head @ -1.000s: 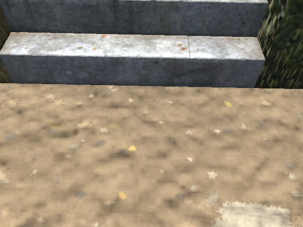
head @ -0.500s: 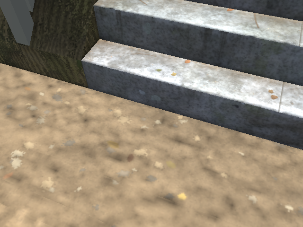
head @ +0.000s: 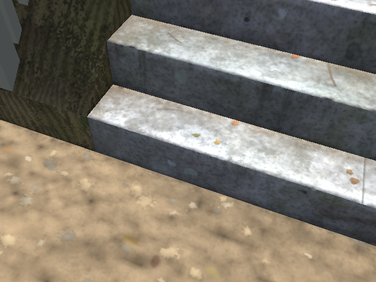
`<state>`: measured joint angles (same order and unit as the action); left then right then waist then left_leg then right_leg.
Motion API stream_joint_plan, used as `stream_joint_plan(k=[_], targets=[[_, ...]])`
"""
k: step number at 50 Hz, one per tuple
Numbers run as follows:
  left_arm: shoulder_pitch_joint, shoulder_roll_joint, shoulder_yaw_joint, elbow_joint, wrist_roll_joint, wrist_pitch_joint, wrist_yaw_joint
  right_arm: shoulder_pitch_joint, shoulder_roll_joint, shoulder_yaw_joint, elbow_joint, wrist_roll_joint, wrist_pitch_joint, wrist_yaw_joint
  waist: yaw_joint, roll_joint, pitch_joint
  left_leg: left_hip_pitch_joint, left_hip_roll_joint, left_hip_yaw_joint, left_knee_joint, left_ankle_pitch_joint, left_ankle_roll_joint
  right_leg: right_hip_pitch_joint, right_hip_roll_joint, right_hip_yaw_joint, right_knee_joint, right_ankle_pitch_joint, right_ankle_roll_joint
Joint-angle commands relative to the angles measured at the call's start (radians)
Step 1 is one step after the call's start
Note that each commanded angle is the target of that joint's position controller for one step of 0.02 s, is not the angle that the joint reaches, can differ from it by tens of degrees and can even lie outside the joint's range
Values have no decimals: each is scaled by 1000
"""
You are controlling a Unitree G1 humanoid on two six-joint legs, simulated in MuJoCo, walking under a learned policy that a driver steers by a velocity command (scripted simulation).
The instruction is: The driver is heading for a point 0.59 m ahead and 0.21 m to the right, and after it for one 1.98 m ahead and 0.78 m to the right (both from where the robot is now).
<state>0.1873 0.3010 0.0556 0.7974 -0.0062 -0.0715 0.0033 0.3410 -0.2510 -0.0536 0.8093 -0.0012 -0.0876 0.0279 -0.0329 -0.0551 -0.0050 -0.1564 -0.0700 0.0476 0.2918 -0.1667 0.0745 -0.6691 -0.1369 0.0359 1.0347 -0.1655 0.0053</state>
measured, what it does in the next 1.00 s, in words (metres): walks ahead, turning right: right foot, then left foot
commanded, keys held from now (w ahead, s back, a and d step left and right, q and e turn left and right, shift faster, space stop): w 0.06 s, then w+e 0.94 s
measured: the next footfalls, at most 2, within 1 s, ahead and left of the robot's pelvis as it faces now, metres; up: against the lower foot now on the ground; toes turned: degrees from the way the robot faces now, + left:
right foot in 0.32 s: +0.34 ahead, -0.15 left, +0.00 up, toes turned -7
left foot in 0.78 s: +0.62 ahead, -0.02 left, +0.00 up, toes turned -26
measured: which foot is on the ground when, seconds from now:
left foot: down 0.00-0.32, up 0.34-0.76, down 0.78-1.00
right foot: up 0.00-0.30, down 0.32-0.80, up 0.82-1.00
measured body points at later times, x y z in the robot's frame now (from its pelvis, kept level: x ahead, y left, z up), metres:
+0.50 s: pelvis +0.27 -0.08 -0.01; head +0.31 -0.09 +0.44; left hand +0.42 +0.18 -0.11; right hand +0.37 -0.37 -0.11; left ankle +0.29 +0.09 -0.67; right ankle +0.30 -0.15 -0.75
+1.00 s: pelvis +0.51 -0.09 +0.00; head +0.54 -0.09 +0.44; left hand +0.79 +0.07 -0.10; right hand +0.48 -0.39 -0.10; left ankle +0.58 -0.01 -0.75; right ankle +0.46 -0.22 -0.66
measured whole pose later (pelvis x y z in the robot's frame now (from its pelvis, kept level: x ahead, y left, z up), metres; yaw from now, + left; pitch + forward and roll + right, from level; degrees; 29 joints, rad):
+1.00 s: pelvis +0.51 -0.09 +0.00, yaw -29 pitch +2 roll +2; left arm 0.19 0.31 0.05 0.64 0.00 -0.03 0.02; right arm 0.23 -0.26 -0.05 0.75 -0.03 -0.11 -0.02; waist -0.03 -0.06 0.01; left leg -0.25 -0.03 0.07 0.35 -0.14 0.04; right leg -0.61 -0.05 0.06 1.13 -0.33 0.03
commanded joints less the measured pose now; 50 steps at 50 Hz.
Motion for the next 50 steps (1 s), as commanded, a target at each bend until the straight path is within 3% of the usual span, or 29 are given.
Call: stream_joint_plan(k=[1,5,10,12,13,15,16,17,18,19,20,21,22,25,27,31,34,36,38,39,40,41,42,43,44,45,46,48,50], targets=[[-10,36,8,-60,6,-3,0,-35,-137,-29,-49,3,-16,-17,31,105,26,15,261,-169,-155,277,162,-60,-17,17,-134,152,14],[-131,13,-6,-92,-5,-15,-24,10,-169,-32,-16,3,-9,-28,-19,106,52,67,259,-106,-171,221,131,-27,21,-20,-354,293,-4],[-232,22,-11,-154,-17,-15,-56,57,-176,-36,35,6,3,-31,-52,102,86,244,328,-62,-115,263,105,-82,52,-15,-447,194,-55],[-222,31,-8,-169,-15,-16,-68,32,-188,-40,38,8,11,-37,-30,119,66,288,339,-33,-49,433,80,-38,77,-41,-464,108,-86],[-187,47,-1,-167,-11,-14,-69,13,-201,-43,32,6,16,-40,-6,134,31,295,333,-11,14,616,65,37,108,-74,-463,64,-103],[40,115,40,-114,-10,-12,-61,-15,-213,-45,16,2,34,-52,110,125,-106,240,274,55,318,862,20,358,194,-128,-514,79,-151],[206,191,67,-86,-9,-6,-47,-8,-195,-33,-14,-13,30,-61,168,40,-216,4,233,74,613,614,-17,674,70,66,-501,130,-210],[234,287,85,-85,-9,-10,-46,101,-45,17,-49,-31,0,-38,79,-229,-314,-465,13,13,975,-241,-84,1039,-176,630,-596,-38,-408],[266,187,61,-82,-12,-10,-42,28,-132,2,-36,-2,-41,-19,140,-141,-372,-595,25,-167,1088,-373,-70,1099,-190,771,-716,-148,-404],[211,160,52,-95,-3,-12,-34,-75,-176,-7,-73,30,-64,-9,144,-94,-223,-664,75,-169,1076,-284,-52,989,-160,625,-736,-91,-352],[144,145,48,-112,-2,-13,-30,-123,-164,-1,-86,24,-73,-13,111,20,-145,-630,120,-155,1005,-204,-47,842,-120,505,-741,22,-323],[90,125,41,-129,-2,-11,-30,-142,-164,-6,-87,2,-70,-21,74,76,-84,-573,147,-144,922,-169,-57,701,-90,425,-758,153,-307],[59,104,31,-142,7,-12,-27,-127,-169,-13,-91,-9,-59,-26,37,66,-74,-499,170,-151,875,-150,-64,612,-67,376,-781,229,-300],[51,119,36,-147,-4,-15,-16,-115,-128,-6,-108,-21,-27,-32,6,19,-44,-444,169,-123,752,-122,-113,475,-28,294,-825,316,-310],[66,153,46,-143,-9,-16,-2,-185,-113,1,-138,-24,-21,-38,19,14,-19,-432,144,-100,613,-19,-142,412,6,239,-837,320,-292],[118,162,51,-128,-13,-5,12,-342,-90,10,-176,-15,-25,-39,78,-24,-19,-326,69,-86,309,220,-151,381,70,198,-790,228,-214],[149,156,52,-115,-16,3,17,-399,-117,3,-207,-1,-35,-34,91,-44,-24,-303,53,-117,219,219,-136,448,37,284,-733,176,-194],[129,144,50,-124,-18,8,24,-387,-142,-6,-213,1,-44,-34,72,-63,-36,-283,59,-142,177,155,-111,514,15,347,-663,196,-176],[86,115,42,-144,-14,10,24,-272,-171,-24,-181,-5,-56,-39,14,-75,-82,-132,65,-120,96,144,-64,518,48,358,-550,255,-145],[73,75,27,-156,-8,4,19,-174,-202,-37,-169,-21,-60,-46,-34,-48,-165,67,138,-165,98,147,-20,446,100,324,-401,229,-115],[108,7,2,-169,14,1,15,-47,-252,-46,-163,-30,-54,-52,-56,111,-290,328,329,-355,126,210,40,285,185,217,-144,-159,-74],[219,21,-5,-201,-22,-8,12,3,-297,-64,-125,-31,-39,-44,6,430,-323,511,508,-755,48,-6,195,-54,230,135,78,-468,-48],[206,126,14,-162,-34,-1,15,-35,-205,-50,-148,-19,-34,-40,-16,268,-236,423,483,-738,13,-218,172,-127,142,149,196,-388,-28],[114,163,24,-171,-22,9,15,-65,-153,-35,-160,-14,-28,-43,-38,179,-144,319,432,-589,0,-225,129,-135,116,120,231,-299,-19],[64,148,24,-182,-4,17,16,-105,-143,-27,-161,-19,-25,-43,-23,116,-89,208,389,-481,-26,-113,111,-103,89,95,223,-244,-9],[21,115,18,-201,8,21,16,-133,-113,-16,-153,-26,-25,-45,-8,105,-51,121,362,-401,-41,44,117,-75,68,94,192,-208,0],[27,81,12,-209,4,28,15,-148,-114,-14,-146,-32,-28,-47,12,119,-39,49,331,-311,-54,191,108,-18,58,80,180,-186,6],[27,37,0,-229,2,34,20,-154,-137,-24,-132,-30,-35,-48,29,144,-50,-2,311,-186,-59,415,123,14,61,41,142,-158,29],[-10,22,-6,-253,7,34,23,-156,-165,-36,-117,-22,-36,-53,30,139,-62,-9,319,-122,-67,491,132,16,57,24,65,-112,48]])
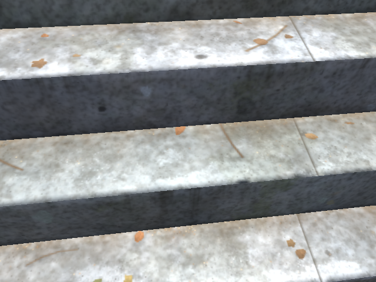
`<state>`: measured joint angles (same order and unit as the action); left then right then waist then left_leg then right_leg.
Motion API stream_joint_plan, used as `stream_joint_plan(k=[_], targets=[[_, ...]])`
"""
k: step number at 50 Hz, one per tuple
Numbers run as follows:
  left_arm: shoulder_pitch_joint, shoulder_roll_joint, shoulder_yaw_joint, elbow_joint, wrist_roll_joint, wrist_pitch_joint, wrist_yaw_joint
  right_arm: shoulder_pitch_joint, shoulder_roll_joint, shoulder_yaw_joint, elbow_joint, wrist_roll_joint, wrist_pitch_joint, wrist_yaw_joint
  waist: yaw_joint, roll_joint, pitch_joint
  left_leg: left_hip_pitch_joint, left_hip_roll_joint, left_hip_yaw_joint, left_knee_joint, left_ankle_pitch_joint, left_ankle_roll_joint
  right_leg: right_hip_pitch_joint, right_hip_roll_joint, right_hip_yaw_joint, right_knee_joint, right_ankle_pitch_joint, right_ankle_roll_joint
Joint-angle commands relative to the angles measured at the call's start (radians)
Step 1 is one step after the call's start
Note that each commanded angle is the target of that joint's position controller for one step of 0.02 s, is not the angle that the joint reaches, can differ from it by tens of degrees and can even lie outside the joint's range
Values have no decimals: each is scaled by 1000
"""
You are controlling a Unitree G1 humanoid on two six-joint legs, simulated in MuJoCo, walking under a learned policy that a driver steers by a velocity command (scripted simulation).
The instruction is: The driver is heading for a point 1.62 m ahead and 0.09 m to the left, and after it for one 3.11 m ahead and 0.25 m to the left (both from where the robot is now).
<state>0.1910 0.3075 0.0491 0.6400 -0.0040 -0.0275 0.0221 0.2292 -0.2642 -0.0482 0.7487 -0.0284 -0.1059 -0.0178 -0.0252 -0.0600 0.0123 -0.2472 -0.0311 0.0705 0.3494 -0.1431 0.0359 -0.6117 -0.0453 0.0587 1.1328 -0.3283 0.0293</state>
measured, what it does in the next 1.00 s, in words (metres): climbs: right foot, then left foot 0.22 m higher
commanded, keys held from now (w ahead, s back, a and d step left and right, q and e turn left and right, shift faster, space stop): w+e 0.06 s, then w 0.94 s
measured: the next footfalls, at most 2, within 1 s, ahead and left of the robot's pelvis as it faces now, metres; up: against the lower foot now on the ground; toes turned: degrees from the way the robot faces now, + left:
right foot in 0.24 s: +0.15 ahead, -0.15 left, +0.00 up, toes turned -7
left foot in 0.76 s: +0.43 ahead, +0.11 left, +0.22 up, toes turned -2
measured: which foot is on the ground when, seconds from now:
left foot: down 0.00-0.26, up 0.28-0.74, down 0.76-1.00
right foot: up 0.00-0.22, down 0.24-0.78, up 0.80-1.00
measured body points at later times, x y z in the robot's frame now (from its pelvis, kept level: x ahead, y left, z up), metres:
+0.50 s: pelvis +0.15 -0.05 +0.00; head +0.15 -0.07 +0.45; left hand +0.20 +0.21 -0.13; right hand +0.26 -0.29 -0.12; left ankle +0.15 +0.07 -0.47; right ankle +0.11 -0.14 -0.74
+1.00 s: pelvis +0.35 +0.01 +0.18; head +0.33 +0.04 +0.63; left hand +0.59 +0.19 +0.11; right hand +0.30 -0.22 +0.04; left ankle +0.39 +0.11 -0.52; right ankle +0.32 -0.15 -0.27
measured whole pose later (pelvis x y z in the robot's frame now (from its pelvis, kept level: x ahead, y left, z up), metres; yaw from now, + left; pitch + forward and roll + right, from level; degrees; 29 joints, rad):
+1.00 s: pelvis +0.35 +0.01 +0.18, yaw -8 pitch +1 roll -1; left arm 0.04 0.21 -0.01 0.71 -0.03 -0.05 -0.05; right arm 0.42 -0.17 0.00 1.01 -0.04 -0.01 0.00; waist -0.01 -0.04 -0.10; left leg -0.48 0.04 0.09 0.84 -0.39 0.04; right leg -0.97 0.08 0.15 2.01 -0.08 -0.14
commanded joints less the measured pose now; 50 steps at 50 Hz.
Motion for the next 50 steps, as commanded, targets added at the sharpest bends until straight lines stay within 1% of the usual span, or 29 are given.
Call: stream_joint_plan(k=[1,8,11,12,13,14,15,16,18,20,22,24,28,29,32,34,35,36,37,38,39,40,41,42,43,44,45,46,50], targets=[[-29,9,-3,-103,6,-9,3,-44,-159,-44,-51,10,-15,-10,20,144,-88,89,286,-123,-127,464,171,-35,-39,-4,-77,82,27],[-71,13,-8,-109,11,9,-10,-27,-172,-42,-28,29,4,10,9,189,-127,57,296,-51,-74,288,136,224,6,-75,-344,105,-35],[-28,0,4,-96,21,2,-18,-62,-137,-17,-30,43,25,14,77,152,-129,118,248,-8,179,603,85,378,88,-141,-713,150,-108],[38,33,14,-76,35,-1,-16,-43,-116,-4,-34,41,20,11,102,108,-174,24,209,32,364,609,41,572,70,-97,-764,300,-128],[126,137,32,-62,45,0,-6,-39,-50,24,-80,-9,9,14,88,-146,-212,-325,123,69,701,-66,-47,847,-186,247,-711,897,-190],[224,159,38,-24,46,0,-4,66,-36,31,-46,15,-1,24,77,-230,-290,-507,66,-39,926,-441,-86,868,-354,432,-735,907,-407],[253,146,47,-7,28,-3,-14,63,-119,6,-23,38,6,30,113,-58,-236,-585,97,-86,1099,-455,-98,795,-341,435,-768,604,-436],[223,108,38,11,15,-1,-18,17,-106,2,-26,52,16,35,95,-30,-149,-672,109,-84,1190,-399,-92,717,-293,370,-791,369,-388],[96,55,13,11,15,6,-18,-32,-59,13,-36,27,35,15,40,-6,-40,-649,133,-87,1185,-286,-100,480,-213,263,-861,194,-309],[83,40,6,40,22,2,-12,-12,-21,21,-28,15,42,8,12,-35,-19,-604,111,-62,1253,-181,-107,373,-178,194,-902,262,-310],[175,36,6,115,24,0,-14,28,47,35,-12,39,52,0,30,-102,-37,-730,58,-21,1692,-303,-117,404,-222,206,-885,346,-351],[275,17,0,192,8,-3,-8,-55,62,45,-80,61,49,-11,48,-46,25,-1029,79,-91,1854,-368,-85,551,-258,254,-890,158,-322],[336,-5,-14,278,11,15,24,-162,120,91,-178,57,40,0,56,12,69,-1306,77,-167,1950,-372,-55,665,-284,213,-910,56,-255],[373,-11,-20,310,15,16,25,-209,165,110,-200,53,40,1,80,-27,86,-1395,53,-149,2105,-399,-56,689,-315,230,-915,85,-258],[257,14,-33,290,-12,14,41,-339,171,154,-352,42,33,13,19,-3,136,-1239,120,-85,1735,-322,-54,402,-207,51,-1012,82,-185],[270,17,-33,313,-30,9,61,-453,203,179,-448,-11,21,24,11,-8,47,-810,182,-24,1438,-172,-27,180,-209,43,-1195,277,-194],[207,96,-13,306,-37,32,60,-341,195,184,-411,-11,31,26,-58,-51,-89,-472,111,102,1198,-284,1,177,-163,-61,-1202,609,-202],[270,121,-5,309,-61,28,57,-304,152,153,-402,-1,20,22,-66,-118,-217,-254,43,80,1137,-376,16,300,-173,-54,-1046,1293,-195],[291,184,6,320,-31,30,50,-88,66,101,-296,5,33,27,-131,-171,-352,-190,-61,200,1130,-482,21,522,-198,-88,-875,1888,-212],[281,214,15,317,-25,26,49,-23,-12,72,-273,6,37,33,-164,-210,-377,-185,-66,83,917,-466,54,655,-202,-72,-683,2112,-204],[228,170,18,285,-9,6,46,171,-168,21,-180,-25,40,35,-220,23,-391,-7,82,-321,695,-246,154,458,-146,-34,-378,1906,-176],[271,11,-7,285,-1,-21,12,352,-242,-9,-73,-48,55,23,-209,545,-576,354,328,-931,184,-135,339,141,107,94,60,492,-147],[242,-17,5,312,-12,-43,-39,338,-173,-4,-42,-64,56,4,-181,385,-633,313,398,-1190,37,-421,322,19,197,325,502,172,-128],[12,-56,-10,186,-24,-50,-69,271,-121,9,0,-17,62,7,-159,278,-406,187,341,-1048,18,-691,222,-183,160,299,596,187,-152],[-108,-103,-35,108,-16,-51,-70,185,-45,22,56,7,70,11,-94,180,-157,7,301,-853,92,-780,181,-310,113,211,589,182,-170],[-124,-147,-54,82,-3,-44,-69,105,44,42,96,12,72,12,-23,78,-5,-215,279,-672,185,-706,154,-332,83,168,600,233,-178],[-72,-173,-65,94,-12,-27,-75,80,147,69,153,-9,82,15,48,129,32,-356,254,-561,173,-646,139,-281,88,131,786,198,-172],[-3,-171,-72,96,-28,-19,-80,57,175,72,177,-11,84,18,88,128,59,-373,240,-475,138,-582,120,-321,100,137,872,218,-176],[-7,-219,-122,55,-22,-19,-77,123,141,72,233,-18,75,36,101,97,70,-239,252,-273,22,-333,114,-627,101,139,1015,262,-171]])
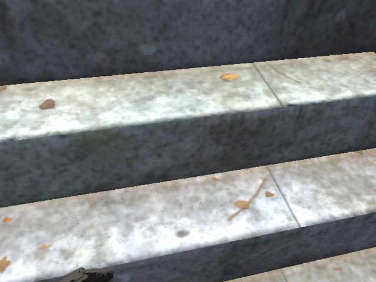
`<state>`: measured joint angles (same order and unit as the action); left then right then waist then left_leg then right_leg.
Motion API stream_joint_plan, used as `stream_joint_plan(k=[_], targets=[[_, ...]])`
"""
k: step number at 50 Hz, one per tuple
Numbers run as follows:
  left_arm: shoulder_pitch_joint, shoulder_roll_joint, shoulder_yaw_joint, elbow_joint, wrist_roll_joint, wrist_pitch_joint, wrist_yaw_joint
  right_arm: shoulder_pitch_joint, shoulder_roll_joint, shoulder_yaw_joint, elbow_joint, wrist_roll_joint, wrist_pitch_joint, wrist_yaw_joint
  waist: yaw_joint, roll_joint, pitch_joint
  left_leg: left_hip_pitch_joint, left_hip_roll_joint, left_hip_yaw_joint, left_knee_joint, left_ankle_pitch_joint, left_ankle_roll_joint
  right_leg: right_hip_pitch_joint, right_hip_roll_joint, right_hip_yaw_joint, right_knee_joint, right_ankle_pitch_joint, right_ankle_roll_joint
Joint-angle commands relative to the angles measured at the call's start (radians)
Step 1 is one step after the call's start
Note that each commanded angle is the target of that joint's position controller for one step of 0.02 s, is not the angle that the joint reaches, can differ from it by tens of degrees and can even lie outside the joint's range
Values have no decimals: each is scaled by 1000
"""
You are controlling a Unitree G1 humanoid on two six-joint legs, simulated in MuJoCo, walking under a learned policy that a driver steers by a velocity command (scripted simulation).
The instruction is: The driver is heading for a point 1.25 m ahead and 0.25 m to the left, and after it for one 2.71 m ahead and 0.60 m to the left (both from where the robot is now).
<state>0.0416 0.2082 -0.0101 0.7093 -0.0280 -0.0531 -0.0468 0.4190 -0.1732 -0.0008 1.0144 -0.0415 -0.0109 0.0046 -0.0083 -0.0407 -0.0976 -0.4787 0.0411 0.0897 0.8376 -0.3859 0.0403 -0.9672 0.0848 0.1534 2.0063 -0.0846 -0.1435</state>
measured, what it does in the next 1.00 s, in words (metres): climbs: right foot 0.22 m higher, then left foot 0.22 m higher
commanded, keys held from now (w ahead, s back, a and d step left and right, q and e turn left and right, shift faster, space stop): w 0.56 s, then w+q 0.44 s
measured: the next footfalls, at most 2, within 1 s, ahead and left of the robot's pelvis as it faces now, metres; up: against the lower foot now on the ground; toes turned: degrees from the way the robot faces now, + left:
right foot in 0.42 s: +0.40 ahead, -0.22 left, +0.22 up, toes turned -9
left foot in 0.92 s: +0.53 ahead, -0.04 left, +0.44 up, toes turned +12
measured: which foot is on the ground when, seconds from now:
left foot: down 0.00-0.44, up 0.46-0.90, down 0.92-1.00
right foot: up 0.00-0.40, down 0.42-1.00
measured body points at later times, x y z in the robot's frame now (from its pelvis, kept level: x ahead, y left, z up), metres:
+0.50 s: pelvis +0.25 -0.12 +0.11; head +0.26 -0.10 +0.56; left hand +0.49 +0.07 +0.03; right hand +0.15 -0.34 -0.03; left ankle +0.07 +0.08 -0.54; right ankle +0.36 -0.21 -0.48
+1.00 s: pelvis +0.45 -0.13 +0.31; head +0.45 -0.16 +0.76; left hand +0.34 +0.08 +0.17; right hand +0.71 -0.22 +0.23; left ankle +0.49 -0.05 -0.27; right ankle +0.38 -0.22 -0.45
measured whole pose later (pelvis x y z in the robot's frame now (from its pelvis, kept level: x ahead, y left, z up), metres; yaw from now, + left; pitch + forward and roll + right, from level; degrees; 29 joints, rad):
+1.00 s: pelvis +0.45 -0.13 +0.31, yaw +9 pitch +6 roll +6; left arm 0.42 0.14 -0.06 1.16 0.01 -0.03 0.05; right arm -0.08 -0.10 0.14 0.78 -0.01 -0.01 0.09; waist 0.03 -0.03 -0.13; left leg -0.93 -0.11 0.19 1.46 -0.68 0.17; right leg -0.12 -0.16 -0.28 0.27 0.02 -0.07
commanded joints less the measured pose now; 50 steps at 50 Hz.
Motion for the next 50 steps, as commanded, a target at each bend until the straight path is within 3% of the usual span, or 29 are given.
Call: stream_joint_plan(k=[1,4,8,12,15,16,17,18,19,20,21,22,23,24,26,28,31,32,34,36,38,40,42,44,46,47,48,49,50], targets=[[133,-97,-62,-24,3,7,-4,-84,43,28,-45,-8,-20,12,94,53,168,-30,170,-232,-474,-71,106,-275,-35,40,90,68,25],[81,-79,-58,-11,14,20,34,-15,-2,33,-37,-29,-35,4,40,83,120,-5,201,-202,-549,-21,187,-313,-16,-72,214,124,103],[-58,-86,-56,-61,8,17,60,140,-40,12,1,-13,-55,-12,-52,125,141,316,272,-248,-571,-24,165,-589,-77,-18,199,62,121],[-195,-135,-85,-123,-20,1,45,245,-37,0,32,4,-41,-45,-112,164,188,553,346,-285,-657,-33,161,-853,-142,-38,247,-68,142],[-300,-163,-114,-207,-4,8,17,264,-43,-7,46,19,-5,-71,-114,190,214,530,345,-241,-810,9,152,-798,-247,-161,68,-84,160],[-353,-160,-132,-244,11,7,0,217,-77,-18,40,34,0,-75,-107,196,201,421,321,-165,-947,116,167,-568,-267,-289,-177,-119,149],[-450,-216,-161,-273,10,10,-8,250,-74,-29,68,72,13,-83,-132,224,188,321,317,-97,-997,310,147,-306,-281,-296,-355,-260,109],[-382,-197,-160,-278,-8,8,-17,188,-97,-20,75,86,21,-81,-36,215,118,234,248,32,-948,720,138,60,-216,-387,-552,-236,73],[-248,-126,-111,-241,-3,4,-13,217,-147,-22,90,76,-7,-62,19,315,-33,263,266,39,-807,1484,177,382,-71,-507,-509,-334,53],[-43,-24,-56,-175,1,4,-4,211,-192,-28,96,63,-23,-54,114,380,-126,401,268,40,-610,1989,156,507,-26,-449,-592,-360,17],[88,78,-14,-145,15,9,1,179,-290,-52,111,61,-34,-50,224,458,-200,534,269,0,-460,2151,139,563,-19,-304,-789,-395,-6],[294,162,26,-62,47,20,8,123,-258,-58,76,55,-45,-49,272,308,-271,291,227,-81,-148,1913,98,816,-155,111,-975,-400,-102],[483,288,74,60,64,49,34,123,-95,-32,53,51,-71,-23,245,-147,-395,1,31,-145,200,830,72,1034,-416,738,-1513,-576,-211],[519,272,71,114,89,72,63,-12,-70,-46,47,55,-97,20,235,-144,-417,-106,-111,-314,806,399,53,953,-471,993,-1762,-804,-180],[340,92,18,206,71,63,43,-304,93,2,-186,54,-110,67,89,-132,-107,-415,-113,-396,1272,384,110,680,-434,668,-1679,-694,-18],[199,-100,-24,296,81,25,12,-282,107,40,-260,36,-95,68,-49,2,65,-547,-84,-400,1408,409,175,484,-363,325,-1538,-547,45],[97,-132,-45,313,89,10,-2,-147,110,81,-237,50,-69,58,-159,8,95,-718,-73,-373,1461,457,182,461,-334,-37,-1578,-217,89],[151,-125,-53,336,110,-3,2,-192,121,93,-240,66,-53,48,-135,-4,102,-798,-106,-320,1677,415,169,483,-363,-70,-1634,-140,76],[180,-117,-69,369,110,-8,-5,-249,128,104,-265,75,-29,30,-136,-2,146,-975,-98,-299,1804,413,159,494,-361,-163,-1672,-113,118],[145,-106,-87,377,95,-8,-9,-361,105,115,-316,86,-32,17,-137,5,179,-904,-101,-207,1537,519,144,352,-269,-351,-1730,-24,172],[245,-62,-94,393,65,-21,5,-511,83,128,-346,82,-30,8,-63,-17,146,-770,-112,-63,1295,577,111,283,-243,-403,-1819,34,156],[421,45,-73,432,92,-14,39,-545,109,141,-313,81,-15,-3,17,-73,18,-777,-66,40,1311,495,76,561,-326,-312,-1938,98,65],[483,58,-53,474,77,26,69,-591,140,156,-320,76,-11,14,32,-41,20,-1003,-41,-15,1268,338,83,924,-342,-337,-1892,238,91],[459,67,-53,463,62,47,92,-679,113,161,-339,73,-29,53,14,-10,-13,-726,-46,73,910,226,126,900,-328,-440,-1903,680,116],[492,147,-37,476,1,29,113,-700,100,168,-385,19,-35,65,-42,-136,-145,-374,-94,126,651,-129,141,940,-385,-423,-1815,1534,50],[486,163,-34,478,24,29,118,-551,46,131,-300,30,-20,79,-65,-229,-210,-346,-209,244,615,-344,139,1110,-428,-422,-1696,1965,-39],[451,181,-26,440,24,26,115,-497,-38,98,-302,31,-28,99,-92,-214,-248,-301,-189,155,480,-285,182,1202,-426,-418,-1508,2158,-39],[533,145,-21,408,26,3,108,-500,-55,83,-310,29,-18,94,-25,-168,-334,-65,-160,14,384,-212,217,1023,-412,-372,-1363,2128,-18],[371,243,6,345,41,-20,84,-296,-91,58,-254,13,8,75,-150,-142,-376,64,-124,-178,180,-196,203,939,-389,-359,-1260,1755,-86]])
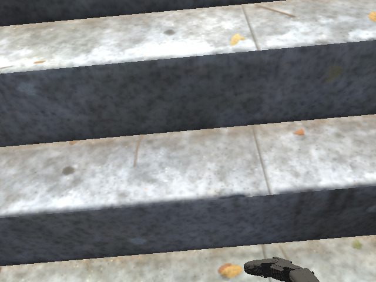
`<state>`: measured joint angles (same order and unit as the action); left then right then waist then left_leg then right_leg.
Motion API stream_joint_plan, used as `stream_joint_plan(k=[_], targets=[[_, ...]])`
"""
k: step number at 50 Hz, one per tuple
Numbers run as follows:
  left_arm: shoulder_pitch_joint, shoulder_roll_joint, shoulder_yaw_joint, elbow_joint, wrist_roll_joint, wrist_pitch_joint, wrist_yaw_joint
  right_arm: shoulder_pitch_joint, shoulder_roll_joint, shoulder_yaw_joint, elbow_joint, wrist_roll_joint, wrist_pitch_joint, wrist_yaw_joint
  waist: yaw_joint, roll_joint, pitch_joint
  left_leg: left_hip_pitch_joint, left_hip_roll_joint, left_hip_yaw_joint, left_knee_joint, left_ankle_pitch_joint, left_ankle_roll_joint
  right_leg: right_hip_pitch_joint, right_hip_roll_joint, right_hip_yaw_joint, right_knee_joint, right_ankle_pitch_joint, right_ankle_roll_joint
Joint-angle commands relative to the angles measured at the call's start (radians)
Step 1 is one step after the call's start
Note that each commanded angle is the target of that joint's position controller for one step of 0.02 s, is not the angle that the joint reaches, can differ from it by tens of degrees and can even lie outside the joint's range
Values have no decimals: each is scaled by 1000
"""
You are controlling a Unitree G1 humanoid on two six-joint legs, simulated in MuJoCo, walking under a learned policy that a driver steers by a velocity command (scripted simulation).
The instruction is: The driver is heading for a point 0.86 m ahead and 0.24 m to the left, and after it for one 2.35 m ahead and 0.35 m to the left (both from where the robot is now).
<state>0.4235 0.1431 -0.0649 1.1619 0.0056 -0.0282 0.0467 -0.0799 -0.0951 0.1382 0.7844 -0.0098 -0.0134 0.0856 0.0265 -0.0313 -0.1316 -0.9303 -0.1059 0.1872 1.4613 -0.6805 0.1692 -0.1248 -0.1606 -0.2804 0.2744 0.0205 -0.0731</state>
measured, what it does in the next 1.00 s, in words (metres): climbs, turning left: right foot 0.22 m higher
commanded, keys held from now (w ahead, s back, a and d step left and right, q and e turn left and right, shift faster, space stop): w+q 0.24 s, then q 0.42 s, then w+q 0.26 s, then w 0.08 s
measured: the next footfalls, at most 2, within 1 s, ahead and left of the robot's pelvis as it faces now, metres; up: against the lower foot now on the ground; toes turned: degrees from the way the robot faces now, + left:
right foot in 0.48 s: +0.38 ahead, -0.14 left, +0.44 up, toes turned +11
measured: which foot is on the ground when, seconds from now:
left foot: down 0.00-0.48, up 0.50-1.00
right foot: down 0.00-0.02, up 0.04-0.46, down 0.48-1.00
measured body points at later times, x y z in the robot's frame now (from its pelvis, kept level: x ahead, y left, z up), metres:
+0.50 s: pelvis +0.18 -0.06 +0.19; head +0.20 -0.05 +0.64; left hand +0.42 +0.11 +0.16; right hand +0.20 -0.29 +0.04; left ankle +0.07 +0.06 -0.55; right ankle +0.34 -0.15 -0.36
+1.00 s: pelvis +0.21 -0.03 +0.28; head +0.19 -0.03 +0.73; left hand +0.22 +0.25 +0.17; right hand +0.46 -0.14 +0.19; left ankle +0.14 +0.10 -0.37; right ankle +0.34 -0.15 -0.35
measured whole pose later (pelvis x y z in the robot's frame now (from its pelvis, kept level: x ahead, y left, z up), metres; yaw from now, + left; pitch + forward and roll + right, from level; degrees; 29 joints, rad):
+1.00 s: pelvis +0.21 -0.03 +0.28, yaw +31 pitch +0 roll -3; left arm 0.17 0.19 0.04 0.75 0.02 -0.03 0.08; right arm 0.18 -0.16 -0.01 0.66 0.06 0.05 -0.01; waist 0.00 0.02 -0.05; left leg -0.59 0.15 -0.02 1.20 -0.03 0.04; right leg -0.64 -0.33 -0.26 1.23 -0.56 0.04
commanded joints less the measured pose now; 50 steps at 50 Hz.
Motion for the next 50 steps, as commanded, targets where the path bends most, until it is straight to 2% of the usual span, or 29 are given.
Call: stream_joint_plan(k=[1,2,3,4,6,7,8,9,10,11,14,17,18,20,21,22,23,24,25,26,27,28,29,31,33,36,42,47,50], targets=[[-129,256,59,-198,23,-59,-47,284,-268,-120,12,-41,36,-30,-187,122,-308,636,146,-697,-725,-113,146,-242,5,101,670,1040,-166],[-263,158,49,-239,37,-69,-76,316,-318,-150,48,-57,49,-60,-170,280,-233,649,254,-1126,-1039,-205,251,-524,190,217,1202,141,-105],[-372,93,41,-333,33,-86,-119,333,-203,-105,94,-70,35,-71,-123,212,-107,504,255,-1128,-1085,-118,204,-689,222,405,1701,-43,-92],[-454,22,19,-440,26,-100,-140,298,-89,-72,111,-58,16,-66,-58,146,24,362,242,-981,-984,-138,142,-854,212,433,1902,-115,-111],[-404,-68,-20,-497,41,-112,-147,317,-8,-59,191,-24,-21,-35,41,10,137,384,179,-723,-919,30,37,-1033,182,427,1918,-169,-118],[-345,-75,-35,-497,31,-111,-144,288,21,-53,200,-25,-30,-27,88,15,154,386,162,-668,-940,80,16,-1052,164,425,1889,-179,-107],[-288,-56,-42,-483,24,-110,-138,254,13,-56,189,-25,-34,-26,119,27,155,387,157,-617,-967,137,16,-1055,156,410,1835,-160,-87],[-296,-33,-48,-490,51,-110,-120,254,-41,-76,186,-18,-30,-26,109,24,136,415,147,-553,-1005,284,18,-1057,149,367,1805,-114,-69],[-295,-4,-47,-484,50,-105,-106,248,-59,-81,173,-21,-32,-31,114,23,135,378,153,-537,-1027,293,34,-1050,144,334,1764,-48,-44],[-320,-22,-59,-477,42,-102,-94,278,-85,-89,185,-40,-32,-38,91,82,115,372,186,-561,-1061,364,78,-1072,165,279,1944,-55,-22],[-435,-65,-74,-523,25,-115,-86,447,-63,-89,224,-38,-38,-40,-8,102,157,564,235,-656,-1084,396,94,-1332,133,291,2119,-130,0],[-553,-54,-78,-594,18,-128,-78,477,-75,-103,189,-30,-23,-70,-45,66,161,645,245,-640,-1083,475,69,-1378,84,292,1937,-123,33],[-684,-89,-97,-666,39,-126,-57,527,-104,-120,180,-8,-9,-85,-90,74,158,627,233,-661,-1146,479,68,-1361,80,263,1733,-186,57],[-782,-97,-97,-740,49,-112,-35,571,-135,-141,170,-9,-5,-124,-108,128,116,616,259,-677,-1218,588,84,-1232,66,231,1561,-195,87],[-715,-128,-113,-739,55,-82,-20,499,-236,-181,152,36,20,-151,-47,228,28,509,278,-563,-1325,798,63,-896,82,201,1329,-517,60],[-632,-85,-77,-739,47,-60,-4,497,-264,-196,150,35,29,-164,20,257,-54,486,239,-467,-1247,1228,13,-567,122,175,1155,-661,37],[-431,14,8,-659,34,-51,-2,495,-304,-216,155,37,9,-146,92,315,-226,634,243,-427,-1133,1820,17,-314,191,98,1115,-646,34],[-253,130,61,-594,44,-57,-6,406,-327,-223,125,43,-20,-133,157,268,-312,666,228,-404,-927,2053,-1,-147,156,285,1011,-556,-11],[-112,248,111,-550,76,-52,2,305,-269,-218,55,36,-38,-110,184,-80,-407,428,115,-400,-583,1642,-57,97,-32,769,683,-360,-124],[-92,271,124,-540,104,-38,9,367,-133,-187,48,34,-66,-82,128,-451,-543,245,-33,-503,-128,550,-115,270,-257,1241,302,-299,-259],[-196,191,110,-559,98,-15,15,347,-172,-199,38,42,-66,-50,74,-335,-522,216,1,-568,199,471,-161,75,-240,1266,265,-645,-219],[-282,84,93,-504,53,30,26,201,-112,-167,-58,36,-33,-54,25,-206,-239,160,41,-464,295,573,-153,-235,-166,981,429,-800,-151],[-375,25,80,-475,41,53,40,230,-82,-152,-97,20,-8,-73,-60,-122,-22,98,78,-398,310,567,-145,-472,-150,776,470,-889,-90],[-470,-5,75,-444,47,56,39,390,-111,-155,-62,23,24,-93,-167,-10,128,230,89,-303,341,579,-151,-761,-88,482,535,-831,-19],[-481,19,81,-428,52,35,29,429,-121,-160,-64,49,30,-96,-185,45,157,264,81,-248,399,675,-153,-796,-87,333,522,-727,-43],[-369,69,99,-406,59,8,17,337,-125,-157,-119,62,44,-118,-132,-39,172,110,122,-259,409,713,-142,-671,-170,412,437,-898,-65],[-291,187,135,-460,60,-7,37,185,-156,-171,-218,70,52,-120,-54,-75,98,24,197,-267,257,745,-188,-478,-287,503,377,-980,-71],[-344,236,158,-508,28,-28,38,242,-129,-170,-223,71,55,-104,-76,-131,8,197,276,-274,-110,647,-159,-406,-303,320,533,-956,17],[-371,229,164,-504,-15,1,32,315,-121,-178,-134,63,58,-85,-82,-46,18,529,256,-83,-629,666,-80,-457,-269,152,638,-881,41]])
